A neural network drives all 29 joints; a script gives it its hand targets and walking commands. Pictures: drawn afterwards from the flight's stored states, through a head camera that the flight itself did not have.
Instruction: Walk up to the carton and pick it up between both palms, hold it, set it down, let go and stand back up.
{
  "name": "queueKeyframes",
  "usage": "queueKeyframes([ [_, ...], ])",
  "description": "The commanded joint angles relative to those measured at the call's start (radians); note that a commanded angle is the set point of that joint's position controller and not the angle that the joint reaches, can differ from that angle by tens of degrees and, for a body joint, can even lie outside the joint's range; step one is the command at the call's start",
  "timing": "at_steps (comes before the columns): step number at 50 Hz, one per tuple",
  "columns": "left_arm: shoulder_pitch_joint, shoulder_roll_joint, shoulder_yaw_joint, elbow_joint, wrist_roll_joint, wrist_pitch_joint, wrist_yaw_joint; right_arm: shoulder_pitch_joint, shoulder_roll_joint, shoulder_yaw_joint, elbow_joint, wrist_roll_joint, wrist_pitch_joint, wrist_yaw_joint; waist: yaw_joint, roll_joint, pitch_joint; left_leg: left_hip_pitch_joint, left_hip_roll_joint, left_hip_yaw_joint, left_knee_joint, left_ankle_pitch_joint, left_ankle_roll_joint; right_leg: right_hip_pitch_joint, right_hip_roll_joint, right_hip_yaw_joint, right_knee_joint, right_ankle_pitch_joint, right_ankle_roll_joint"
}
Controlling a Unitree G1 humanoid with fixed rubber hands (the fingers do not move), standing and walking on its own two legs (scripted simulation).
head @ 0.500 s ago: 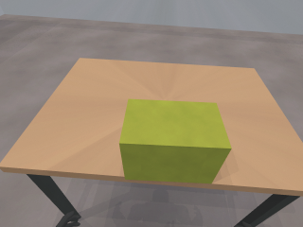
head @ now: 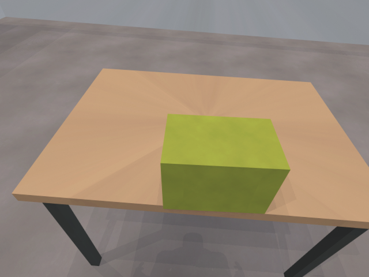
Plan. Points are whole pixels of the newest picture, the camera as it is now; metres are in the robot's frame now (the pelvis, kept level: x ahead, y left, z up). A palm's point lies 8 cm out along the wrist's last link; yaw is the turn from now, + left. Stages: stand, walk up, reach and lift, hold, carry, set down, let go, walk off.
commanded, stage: stand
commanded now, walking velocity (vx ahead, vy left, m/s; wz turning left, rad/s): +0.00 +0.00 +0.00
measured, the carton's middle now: (216, 164) +0.40 -0.06 +0.02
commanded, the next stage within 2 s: none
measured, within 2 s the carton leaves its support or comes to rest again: neither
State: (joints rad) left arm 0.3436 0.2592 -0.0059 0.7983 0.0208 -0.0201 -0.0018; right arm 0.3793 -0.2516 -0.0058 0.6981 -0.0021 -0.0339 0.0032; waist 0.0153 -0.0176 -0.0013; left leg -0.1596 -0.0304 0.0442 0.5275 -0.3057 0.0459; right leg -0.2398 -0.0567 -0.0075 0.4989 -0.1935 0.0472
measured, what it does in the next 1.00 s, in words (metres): stands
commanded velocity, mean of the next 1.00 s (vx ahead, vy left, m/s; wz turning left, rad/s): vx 0.00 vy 0.00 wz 0.00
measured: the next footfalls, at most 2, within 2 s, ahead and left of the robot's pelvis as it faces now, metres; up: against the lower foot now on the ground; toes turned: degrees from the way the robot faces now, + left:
none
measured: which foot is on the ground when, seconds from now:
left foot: down 0.00-1.00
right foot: down 0.00-1.00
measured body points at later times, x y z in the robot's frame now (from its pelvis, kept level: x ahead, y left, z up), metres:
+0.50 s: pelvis +0.00 +0.00 +0.00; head -0.01 +0.01 +0.45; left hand +0.04 +0.26 -0.14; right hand +0.06 -0.26 -0.12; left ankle -0.01 +0.09 -0.73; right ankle +0.05 -0.15 -0.73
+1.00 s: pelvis +0.01 -0.01 +0.00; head +0.01 -0.01 +0.45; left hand +0.05 +0.24 -0.14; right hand +0.04 -0.27 -0.13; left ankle -0.01 +0.09 -0.73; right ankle +0.05 -0.15 -0.73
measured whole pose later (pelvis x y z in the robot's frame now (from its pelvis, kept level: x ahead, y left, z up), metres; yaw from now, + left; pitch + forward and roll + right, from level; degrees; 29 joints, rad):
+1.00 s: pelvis +0.01 -0.01 +0.00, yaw -1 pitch -2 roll +0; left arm 0.33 0.25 -0.03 0.93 0.01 -0.01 0.03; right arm 0.37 -0.25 0.00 0.85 0.00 -0.02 -0.02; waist 0.00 -0.01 0.01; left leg -0.15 -0.02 0.06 0.48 -0.30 0.03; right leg -0.26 -0.04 0.01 0.49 -0.20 0.03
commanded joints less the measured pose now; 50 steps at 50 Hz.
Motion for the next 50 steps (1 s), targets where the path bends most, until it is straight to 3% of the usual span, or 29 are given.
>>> queueKeyframes([
  [1,0.019,0.120,0.029,-0.056,0.001,-0.014,0.005,0.009,-0.161,-0.039,-0.070,0.001,-0.014,-0.006,0.002,0.041,0.126,-0.211,0.133,-0.167,-0.234,-0.094,-0.013,0.036,-0.035,0.060,-0.068,-0.023,-0.038],
  [24,0.053,0.120,0.012,0.032,-0.003,-0.007,0.024,0.044,-0.152,-0.032,0.005,0.003,-0.003,-0.018,-0.009,0.011,0.098,-0.135,0.133,-0.148,-0.213,0.037,-0.039,-0.005,-0.046,0.080,-0.067,0.018,-0.038],
  [50,0.031,0.113,0.001,0.098,-0.010,-0.002,0.034,0.056,-0.130,-0.019,0.112,0.003,0.001,-0.025,-0.010,0.009,0.088,-0.086,0.133,-0.114,-0.195,0.076,-0.020,-0.003,-0.047,0.092,-0.101,0.069,-0.056],
])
